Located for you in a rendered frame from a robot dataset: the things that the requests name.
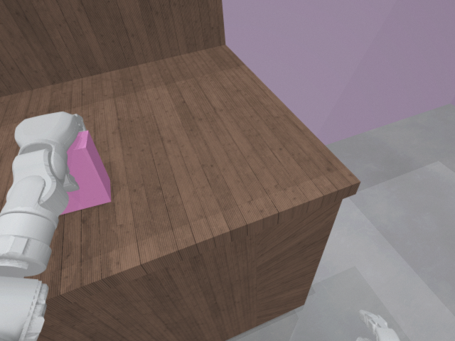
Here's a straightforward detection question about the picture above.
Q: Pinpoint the left robot forearm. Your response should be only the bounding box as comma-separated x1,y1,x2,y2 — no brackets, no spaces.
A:
0,139,69,278

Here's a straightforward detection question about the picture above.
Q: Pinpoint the right robot hand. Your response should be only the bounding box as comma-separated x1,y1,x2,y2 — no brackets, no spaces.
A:
356,310,400,341

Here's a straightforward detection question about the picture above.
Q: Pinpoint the sponge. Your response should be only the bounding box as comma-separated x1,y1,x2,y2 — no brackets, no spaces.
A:
60,131,111,215

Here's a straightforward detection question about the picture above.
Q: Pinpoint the left robot hand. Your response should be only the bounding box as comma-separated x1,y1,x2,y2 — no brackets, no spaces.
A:
14,112,87,192

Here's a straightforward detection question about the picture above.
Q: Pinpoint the table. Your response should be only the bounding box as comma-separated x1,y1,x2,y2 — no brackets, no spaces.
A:
0,0,360,341

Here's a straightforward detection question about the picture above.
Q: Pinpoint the left robot upper arm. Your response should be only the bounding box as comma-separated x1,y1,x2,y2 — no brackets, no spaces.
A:
0,276,48,341

